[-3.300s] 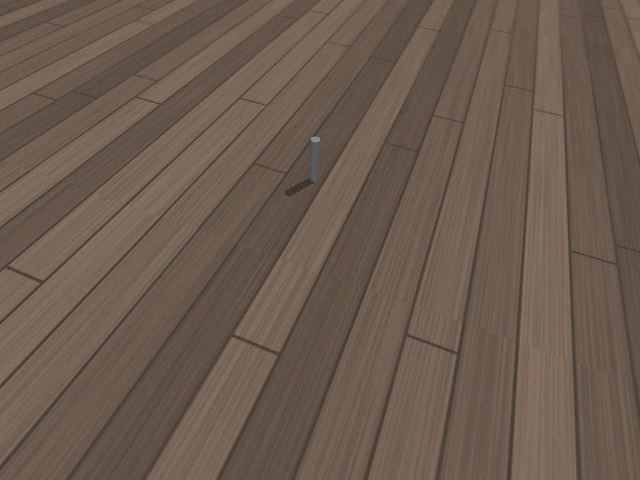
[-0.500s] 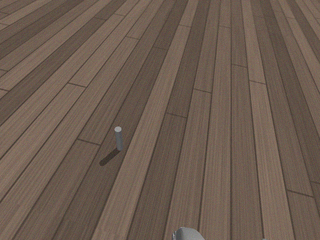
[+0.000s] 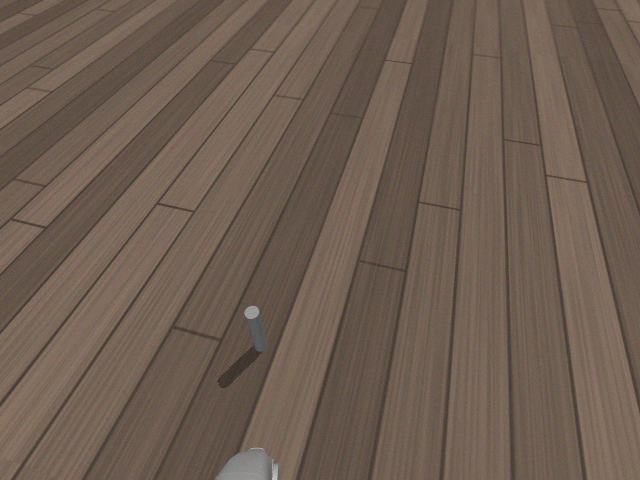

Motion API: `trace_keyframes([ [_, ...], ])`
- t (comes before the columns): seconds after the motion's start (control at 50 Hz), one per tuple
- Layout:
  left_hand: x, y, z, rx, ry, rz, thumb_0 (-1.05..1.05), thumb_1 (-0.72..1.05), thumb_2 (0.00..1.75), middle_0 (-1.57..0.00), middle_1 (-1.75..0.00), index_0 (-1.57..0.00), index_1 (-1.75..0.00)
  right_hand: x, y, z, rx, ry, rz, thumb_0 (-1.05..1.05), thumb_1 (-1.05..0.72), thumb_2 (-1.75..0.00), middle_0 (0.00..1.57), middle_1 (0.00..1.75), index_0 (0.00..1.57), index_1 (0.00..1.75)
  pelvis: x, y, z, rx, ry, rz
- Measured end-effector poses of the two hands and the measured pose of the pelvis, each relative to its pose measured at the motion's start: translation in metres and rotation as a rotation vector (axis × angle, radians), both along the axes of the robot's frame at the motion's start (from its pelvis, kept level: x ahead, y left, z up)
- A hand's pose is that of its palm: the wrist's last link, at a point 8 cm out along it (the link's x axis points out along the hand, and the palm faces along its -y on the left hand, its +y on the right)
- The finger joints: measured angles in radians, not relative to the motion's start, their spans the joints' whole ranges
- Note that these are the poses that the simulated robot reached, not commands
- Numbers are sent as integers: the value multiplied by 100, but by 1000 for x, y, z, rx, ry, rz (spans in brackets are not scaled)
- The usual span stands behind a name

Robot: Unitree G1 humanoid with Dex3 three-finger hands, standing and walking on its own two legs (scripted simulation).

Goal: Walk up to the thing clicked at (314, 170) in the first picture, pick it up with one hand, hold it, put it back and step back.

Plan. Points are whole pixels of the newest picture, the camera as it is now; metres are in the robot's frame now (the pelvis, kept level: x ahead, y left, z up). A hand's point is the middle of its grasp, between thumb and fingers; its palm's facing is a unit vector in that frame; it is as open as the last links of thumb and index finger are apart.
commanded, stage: walk up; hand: left
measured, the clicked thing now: (256, 330) +0.62 +0.23 -0.65
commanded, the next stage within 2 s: none
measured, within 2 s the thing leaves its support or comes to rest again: neither
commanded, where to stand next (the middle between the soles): +0.27 +0.02 m, yaw +0 degrees
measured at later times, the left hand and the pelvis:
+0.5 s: hand (148, 396) +0.25 +0.28 -0.15, palm faces -0.08 -0.91 -0.40, open 7.4 cm; pelvis +0.16 +0.01 -0.02, yaw -1 degrees
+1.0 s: hand (148, 386) +0.27 +0.29 -0.17, palm faces -0.01 -0.94 -0.34, open 7.4 cm; pelvis +0.22 +0.03 -0.01, yaw +0 degrees
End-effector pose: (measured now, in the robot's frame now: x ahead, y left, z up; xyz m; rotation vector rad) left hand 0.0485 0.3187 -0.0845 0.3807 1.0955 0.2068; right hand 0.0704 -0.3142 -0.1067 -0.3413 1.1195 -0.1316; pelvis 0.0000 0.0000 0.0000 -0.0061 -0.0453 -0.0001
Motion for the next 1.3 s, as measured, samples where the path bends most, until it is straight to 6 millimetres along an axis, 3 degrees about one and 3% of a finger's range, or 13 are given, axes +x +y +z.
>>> trace_keyframes([
  [0.12,23,33,-31,-17,61,26,1,90,90,-21,-30,-20,-30,53,14,7,-66,-44,12,1,-90,-90,21,30,21,30,48,24,-16,-2,4,9],
  [0.2,56,40,-42,-24,106,17,1,90,90,-21,-30,-20,-30,64,21,12,-89,-58,-34,0,-90,-90,21,30,21,30,72,33,-17,11,-1,-4],
  [0.38,145,25,-27,-53,77,-50,1,91,90,-21,-30,-20,-30,67,18,18,-88,57,-88,0,-90,-90,21,30,21,30,124,28,-2,16,0,-17],
  [0.46,182,12,-25,-23,40,-59,1,91,90,-21,-30,-20,-30,81,7,1,-71,99,-107,1,-90,-90,21,30,21,30,146,15,-9,17,2,-15],
  [0.54,208,-2,-27,-5,-6,-57,0,91,90,-21,-30,-20,-30,109,0,-20,-50,109,-110,1,-90,-90,21,30,21,30,161,5,-19,5,-5,-14],
  [0.62,217,-9,-20,-14,-22,-51,0,90,90,-21,-30,-20,-30,141,5,-22,-31,86,-80,1,-90,-90,21,30,20,30,172,6,-14,10,-5,-9],
  [0.7,219,0,-20,-12,-9,-38,0,90,90,-21,-30,-20,-30,167,12,-17,-35,63,-53,1,-90,-90,21,30,20,30,184,13,-12,7,3,-8],
  [0.78,221,17,-36,-17,22,1,0,90,90,-21,-30,-20,-30,181,19,-17,-70,48,-54,0,-90,-90,21,30,21,30,194,24,-20,11,-2,-7],
  [0.86,222,23,-44,-38,70,37,0,90,90,-21,-30,-20,-30,192,29,-11,-71,56,-61,0,-90,-90,21,30,20,30,204,29,-16,0,-3,-5],
  [1.02,219,18,-44,-66,141,72,1,91,90,-21,-30,-20,-30,235,44,-2,-42,48,-30,1,-90,-90,21,30,21,30,221,28,-4,-10,4,4],
  [1.16,228,10,-35,-67,151,88,1,90,90,-21,-30,-20,-30,275,48,3,-14,7,-15,1,-90,-90,21,30,21,30,231,25,4,-2,5,10],
  [1.3,247,4,-25,-61,122,84,1,90,90,-21,-30,-20,-30,292,46,7,0,-16,-25,0,-90,-90,21,30,21,30,235,22,10,5,2,12],
])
